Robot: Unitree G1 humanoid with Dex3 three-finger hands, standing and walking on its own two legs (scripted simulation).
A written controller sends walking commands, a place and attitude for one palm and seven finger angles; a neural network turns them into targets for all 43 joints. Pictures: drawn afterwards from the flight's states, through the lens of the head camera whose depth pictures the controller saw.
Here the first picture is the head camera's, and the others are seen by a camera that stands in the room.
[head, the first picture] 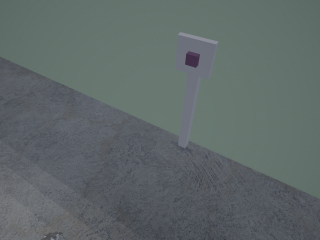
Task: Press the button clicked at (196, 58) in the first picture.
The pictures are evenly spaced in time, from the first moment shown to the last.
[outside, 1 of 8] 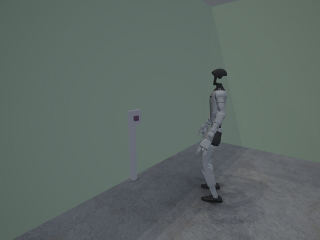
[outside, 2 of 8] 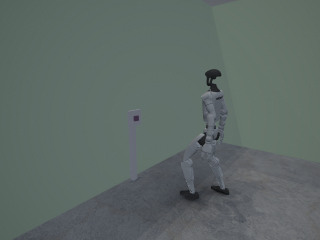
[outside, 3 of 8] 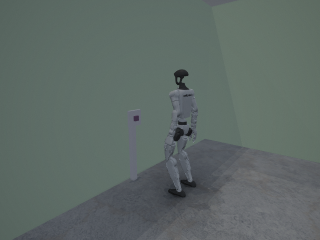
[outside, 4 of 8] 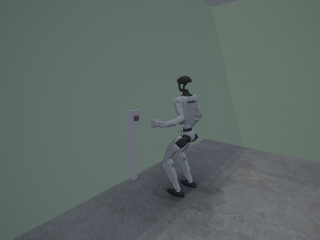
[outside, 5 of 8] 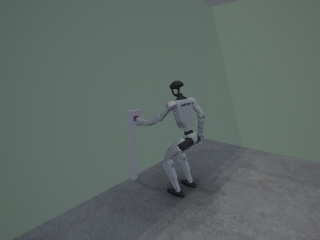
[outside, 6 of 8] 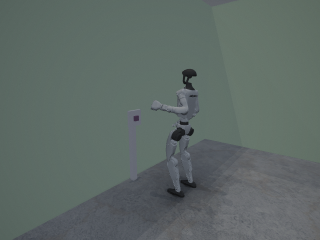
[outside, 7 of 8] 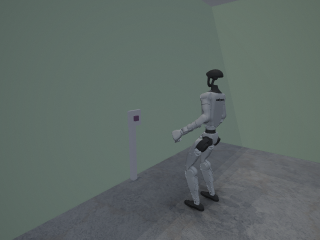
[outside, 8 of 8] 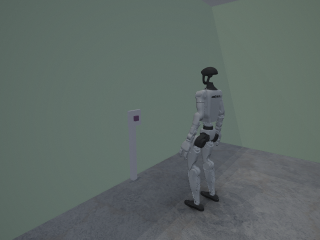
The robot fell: no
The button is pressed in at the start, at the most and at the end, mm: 0 9 0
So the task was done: yes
